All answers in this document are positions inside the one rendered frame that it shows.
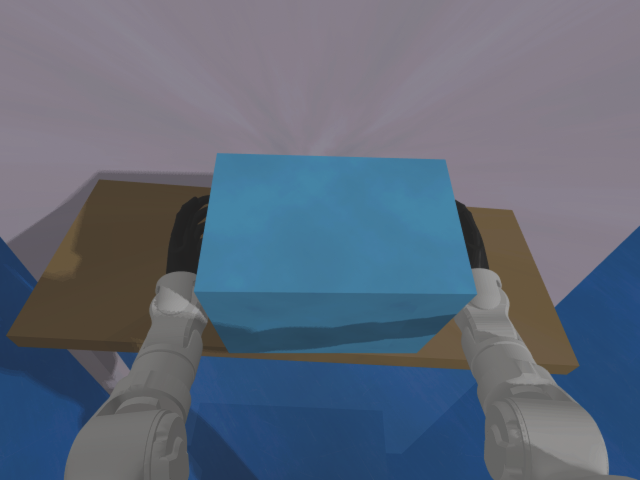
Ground right robot hand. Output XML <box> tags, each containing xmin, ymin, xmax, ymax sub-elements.
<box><xmin>455</xmin><ymin>200</ymin><xmax>489</xmax><ymax>269</ymax></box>

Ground robot left upper arm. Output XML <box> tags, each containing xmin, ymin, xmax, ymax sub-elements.
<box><xmin>66</xmin><ymin>409</ymin><xmax>189</xmax><ymax>480</ymax></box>

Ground robot right upper arm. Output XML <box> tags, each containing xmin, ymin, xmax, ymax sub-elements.
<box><xmin>484</xmin><ymin>397</ymin><xmax>637</xmax><ymax>480</ymax></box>

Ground robot left forearm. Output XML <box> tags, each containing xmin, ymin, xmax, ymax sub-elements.
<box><xmin>64</xmin><ymin>271</ymin><xmax>208</xmax><ymax>480</ymax></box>

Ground table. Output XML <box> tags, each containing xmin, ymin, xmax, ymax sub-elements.
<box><xmin>6</xmin><ymin>179</ymin><xmax>580</xmax><ymax>395</ymax></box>

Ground left robot hand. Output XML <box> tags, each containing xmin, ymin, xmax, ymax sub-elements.
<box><xmin>166</xmin><ymin>195</ymin><xmax>210</xmax><ymax>275</ymax></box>

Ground carton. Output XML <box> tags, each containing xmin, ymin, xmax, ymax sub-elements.
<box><xmin>194</xmin><ymin>153</ymin><xmax>477</xmax><ymax>353</ymax></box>

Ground robot right forearm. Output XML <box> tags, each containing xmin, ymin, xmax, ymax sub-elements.
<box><xmin>454</xmin><ymin>268</ymin><xmax>609</xmax><ymax>475</ymax></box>

